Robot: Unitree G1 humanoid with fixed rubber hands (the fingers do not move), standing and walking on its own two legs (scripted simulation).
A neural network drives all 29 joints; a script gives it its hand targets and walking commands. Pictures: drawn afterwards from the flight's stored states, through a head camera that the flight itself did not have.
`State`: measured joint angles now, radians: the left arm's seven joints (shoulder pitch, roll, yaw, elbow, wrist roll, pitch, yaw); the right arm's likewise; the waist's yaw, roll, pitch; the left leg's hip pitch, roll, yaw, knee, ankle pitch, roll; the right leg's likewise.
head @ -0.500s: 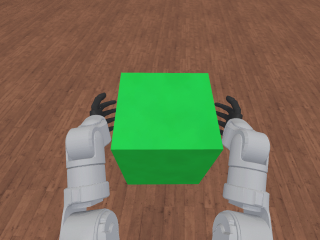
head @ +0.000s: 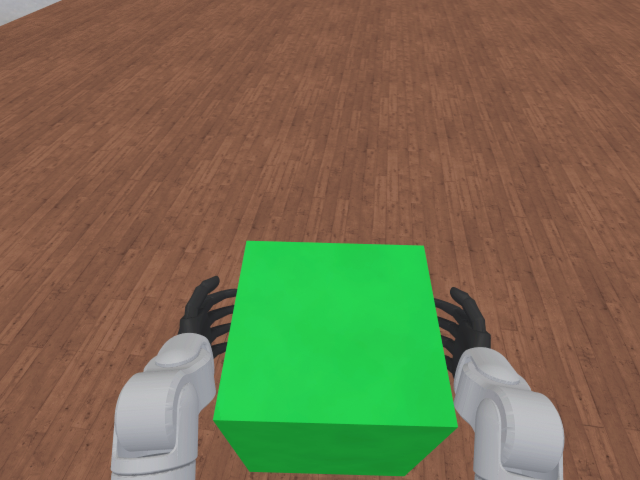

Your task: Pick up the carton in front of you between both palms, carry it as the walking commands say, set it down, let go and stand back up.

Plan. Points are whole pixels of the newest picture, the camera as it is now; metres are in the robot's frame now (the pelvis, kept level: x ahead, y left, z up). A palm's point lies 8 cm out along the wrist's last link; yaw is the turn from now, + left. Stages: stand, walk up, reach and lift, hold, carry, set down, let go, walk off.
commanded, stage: carry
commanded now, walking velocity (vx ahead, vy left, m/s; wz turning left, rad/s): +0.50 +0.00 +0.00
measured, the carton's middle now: (330, 366) +0.26 +0.00 +0.02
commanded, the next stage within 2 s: none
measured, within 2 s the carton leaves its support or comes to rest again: neither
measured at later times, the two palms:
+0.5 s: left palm (222, 180) +0.58 +0.19 +0.07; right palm (394, 187) +0.56 -0.11 +0.08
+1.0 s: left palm (268, 91) +0.91 +0.15 +0.09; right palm (396, 99) +0.91 -0.15 +0.08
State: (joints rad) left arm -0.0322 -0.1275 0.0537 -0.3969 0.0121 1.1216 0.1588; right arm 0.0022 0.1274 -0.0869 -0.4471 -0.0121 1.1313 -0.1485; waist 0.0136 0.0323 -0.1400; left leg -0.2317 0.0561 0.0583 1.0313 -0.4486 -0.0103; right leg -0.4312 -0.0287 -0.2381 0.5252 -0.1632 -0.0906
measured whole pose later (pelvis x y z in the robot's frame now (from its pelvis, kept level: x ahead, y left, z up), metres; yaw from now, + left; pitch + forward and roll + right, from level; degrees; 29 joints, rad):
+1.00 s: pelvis +0.68 +0.00 -0.01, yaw +0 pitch +3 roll -1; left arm 0.03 -0.13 0.05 -0.47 0.00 1.15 0.17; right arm 0.04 0.13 -0.06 -0.51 0.00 1.16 -0.17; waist 0.01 0.05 -0.12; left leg -0.05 0.12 0.13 0.77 -0.48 -0.05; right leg -0.50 -0.06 -0.24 0.58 -0.11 -0.08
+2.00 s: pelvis +0.89 +0.02 +0.00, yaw -3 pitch +2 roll +0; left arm -0.14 -0.13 0.12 0.00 0.19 0.87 0.05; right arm -0.13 0.13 -0.11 0.00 -0.18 0.87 -0.05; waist 0.00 -0.01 -0.10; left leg -0.35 0.06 0.22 0.55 -0.24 0.04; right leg -0.13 -0.08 -0.15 0.51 -0.41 0.03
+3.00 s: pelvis +0.85 +0.01 +0.01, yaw -3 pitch +2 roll +0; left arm -0.24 -0.15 0.19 0.18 0.24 0.74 0.03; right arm -0.24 0.15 -0.19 0.17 -0.24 0.73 -0.02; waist 0.00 -0.01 -0.08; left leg -0.38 0.09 0.21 0.51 -0.15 0.03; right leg -0.20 -0.05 -0.16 0.54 -0.37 -0.01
